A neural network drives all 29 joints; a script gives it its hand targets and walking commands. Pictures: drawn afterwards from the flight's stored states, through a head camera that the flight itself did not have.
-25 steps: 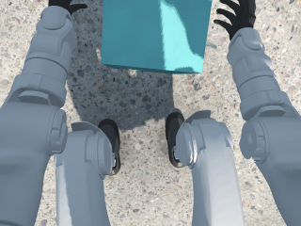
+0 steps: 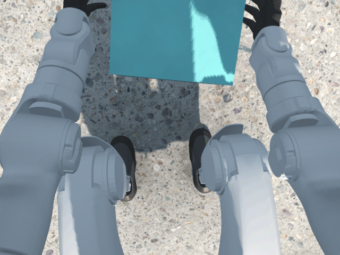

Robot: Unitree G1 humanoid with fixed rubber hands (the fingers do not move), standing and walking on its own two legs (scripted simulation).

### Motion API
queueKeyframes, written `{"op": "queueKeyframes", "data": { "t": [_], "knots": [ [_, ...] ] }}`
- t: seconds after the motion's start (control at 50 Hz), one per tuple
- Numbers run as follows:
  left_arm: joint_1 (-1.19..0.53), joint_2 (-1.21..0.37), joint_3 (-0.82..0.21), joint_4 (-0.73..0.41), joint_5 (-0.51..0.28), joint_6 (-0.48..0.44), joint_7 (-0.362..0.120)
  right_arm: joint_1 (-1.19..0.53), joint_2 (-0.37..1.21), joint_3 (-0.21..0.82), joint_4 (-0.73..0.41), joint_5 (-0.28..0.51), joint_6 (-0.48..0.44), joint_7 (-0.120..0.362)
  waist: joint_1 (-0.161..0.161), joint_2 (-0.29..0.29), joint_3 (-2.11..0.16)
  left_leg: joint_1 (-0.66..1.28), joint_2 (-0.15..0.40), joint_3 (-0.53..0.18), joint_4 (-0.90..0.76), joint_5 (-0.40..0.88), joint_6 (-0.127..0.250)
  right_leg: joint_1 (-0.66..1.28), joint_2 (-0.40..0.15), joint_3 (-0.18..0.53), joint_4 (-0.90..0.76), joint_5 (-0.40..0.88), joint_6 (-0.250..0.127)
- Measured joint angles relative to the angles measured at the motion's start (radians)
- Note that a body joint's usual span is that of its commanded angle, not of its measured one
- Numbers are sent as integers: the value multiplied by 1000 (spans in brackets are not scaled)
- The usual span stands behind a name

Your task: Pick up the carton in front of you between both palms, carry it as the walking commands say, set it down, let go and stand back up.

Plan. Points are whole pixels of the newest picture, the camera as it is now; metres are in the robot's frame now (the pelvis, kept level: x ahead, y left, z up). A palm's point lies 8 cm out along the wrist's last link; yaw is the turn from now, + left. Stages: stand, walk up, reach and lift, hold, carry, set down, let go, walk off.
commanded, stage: reach and lift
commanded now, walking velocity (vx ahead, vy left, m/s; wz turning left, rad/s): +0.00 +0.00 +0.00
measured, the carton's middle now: (172, 32) +0.51 -0.04 -0.25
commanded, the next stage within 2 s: none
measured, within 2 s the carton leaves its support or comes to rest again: leaves its support in 0.44 s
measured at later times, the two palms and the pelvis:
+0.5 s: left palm (86, 6) +0.54 +0.12 -0.16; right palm (259, 11) +0.52 -0.18 -0.15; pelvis -0.01 +0.00 -0.01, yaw +1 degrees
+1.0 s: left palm out of the picture +0.50 +0.11 +0.05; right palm out of the picture +0.47 -0.19 +0.05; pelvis +0.00 +0.01 +0.10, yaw -1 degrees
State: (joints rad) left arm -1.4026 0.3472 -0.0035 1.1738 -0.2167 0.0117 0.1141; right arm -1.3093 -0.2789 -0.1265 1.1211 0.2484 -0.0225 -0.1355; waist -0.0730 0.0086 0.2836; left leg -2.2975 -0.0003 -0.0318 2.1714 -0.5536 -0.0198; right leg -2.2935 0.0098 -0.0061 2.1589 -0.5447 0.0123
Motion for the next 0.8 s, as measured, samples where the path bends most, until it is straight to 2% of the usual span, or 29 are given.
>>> {"op": "queueKeyframes", "data": {
  "t": [0.12,0.18,0.24,0.32,0.38,0.44,0.54,0.6,0.66,0.8],
  "knots": [
    [-36,-39,-29,15,-8,-14,11,-46,10,51,3,25,-4,-5,-2,0,21,1,2,4,-16,16,5,2,3,4,-18,17,5],
    [-56,-46,-27,29,-1,-23,39,-66,12,47,19,31,-8,-32,0,-4,35,6,3,4,-21,21,7,7,4,4,-24,23,7],
    [-84,-46,-29,63,3,-24,39,-86,16,30,43,36,-11,-43,2,-5,41,3,2,2,-21,28,9,7,4,2,-27,30,8],
    [-120,-54,15,90,49,14,34,-113,16,-22,58,-5,33,-35,0,-2,42,-10,-4,1,-5,37,13,0,0,2,-12,34,11],
    [-116,-64,42,62,75,48,38,-112,13,-29,29,-28,74,-22,2,2,43,-19,-8,3,14,39,15,-8,-3,5,9,32,13],
    [-75,-72,36,-2,61,79,53,-98,3,-12,-12,-20,114,-22,4,-1,37,-20,-9,9,27,35,15,-11,-2,12,27,27,14],
    [26,-87,32,-130,43,141,61,20,35,-39,-162,-22,178,-38,3,-1,-40,-3,-21,8,26,21,5,4,13,25,32,5,24],
    [114,-131,104,-220,96,186,51,119,80,-97,-257,-73,215,-33,12,-1,-128,22,-36,1,1,8,-11,24,20,30,9,-3,24],
    [192,-185,201,-278,178,229,27,192,140,-181,-316,-164,259,-9,16,6,-229,48,-46,-6,-44,6,-19,50,20,29,-36,-5,23],
    [272,-289,394,-313,365,291,-27,253,233,-353,-351,-374,336,61,20,18,-385,127,-65,-14,-192,37,-15,127,25,30,-191,27,22]
  ]
}}
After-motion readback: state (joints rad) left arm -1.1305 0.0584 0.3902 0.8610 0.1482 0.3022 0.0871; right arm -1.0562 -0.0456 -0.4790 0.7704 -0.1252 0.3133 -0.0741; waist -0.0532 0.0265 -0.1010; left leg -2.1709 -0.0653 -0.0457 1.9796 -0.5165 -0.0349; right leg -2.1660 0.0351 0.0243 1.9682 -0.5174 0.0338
